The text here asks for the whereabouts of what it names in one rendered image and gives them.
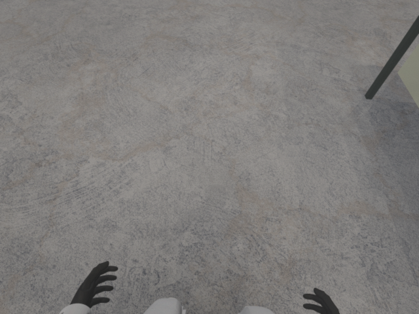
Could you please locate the robot right hand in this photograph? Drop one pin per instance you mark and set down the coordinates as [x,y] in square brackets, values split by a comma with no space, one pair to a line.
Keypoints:
[327,305]

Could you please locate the robot left hand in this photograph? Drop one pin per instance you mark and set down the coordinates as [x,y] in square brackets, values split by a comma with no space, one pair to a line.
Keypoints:
[89,289]

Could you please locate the table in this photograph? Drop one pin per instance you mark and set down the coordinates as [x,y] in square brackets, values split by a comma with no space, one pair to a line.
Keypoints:
[394,59]

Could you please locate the left robot thigh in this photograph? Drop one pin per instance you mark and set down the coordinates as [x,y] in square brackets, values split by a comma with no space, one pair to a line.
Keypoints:
[166,306]

